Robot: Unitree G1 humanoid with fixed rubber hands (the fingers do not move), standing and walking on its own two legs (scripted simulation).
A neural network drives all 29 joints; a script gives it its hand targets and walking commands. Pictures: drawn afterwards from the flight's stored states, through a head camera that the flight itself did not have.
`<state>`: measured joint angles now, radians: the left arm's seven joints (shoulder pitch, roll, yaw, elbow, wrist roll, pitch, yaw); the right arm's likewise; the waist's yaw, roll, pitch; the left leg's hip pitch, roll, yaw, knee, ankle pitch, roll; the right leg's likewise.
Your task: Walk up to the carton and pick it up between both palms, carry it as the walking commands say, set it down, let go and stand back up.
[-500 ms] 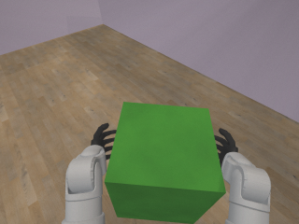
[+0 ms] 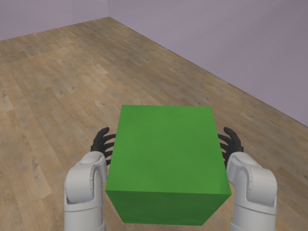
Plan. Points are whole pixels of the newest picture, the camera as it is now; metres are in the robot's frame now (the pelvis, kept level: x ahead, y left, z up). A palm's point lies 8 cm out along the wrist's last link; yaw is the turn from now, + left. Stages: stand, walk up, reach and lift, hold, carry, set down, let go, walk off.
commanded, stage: carry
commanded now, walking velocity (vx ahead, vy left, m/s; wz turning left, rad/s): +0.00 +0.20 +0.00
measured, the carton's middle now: (164, 168) +0.29 -0.01 +0.01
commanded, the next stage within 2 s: none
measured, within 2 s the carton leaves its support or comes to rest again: neither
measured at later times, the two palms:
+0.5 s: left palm (15, 182) +0.21 +0.33 +0.08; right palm (160, 171) +0.23 +0.01 +0.09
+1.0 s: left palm out of the picture +0.16 +0.43 +0.10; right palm (106, 192) +0.18 +0.12 +0.10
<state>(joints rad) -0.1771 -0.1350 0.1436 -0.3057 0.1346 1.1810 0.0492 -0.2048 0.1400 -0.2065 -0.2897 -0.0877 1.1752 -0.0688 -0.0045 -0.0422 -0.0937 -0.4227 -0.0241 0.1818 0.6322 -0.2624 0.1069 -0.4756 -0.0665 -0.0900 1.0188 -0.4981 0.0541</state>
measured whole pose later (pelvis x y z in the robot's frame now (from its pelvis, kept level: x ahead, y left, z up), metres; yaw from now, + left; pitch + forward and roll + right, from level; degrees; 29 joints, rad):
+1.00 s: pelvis -0.10 +0.27 +0.01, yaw +4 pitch +4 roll +2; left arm -0.16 -0.13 0.13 -0.34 0.13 1.18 0.05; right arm -0.20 0.12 -0.19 -0.35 -0.09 1.20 -0.07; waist -0.01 0.00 -0.08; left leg -0.49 0.03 -0.01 0.87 -0.38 0.01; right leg -0.38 -0.16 -0.16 0.59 -0.26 0.01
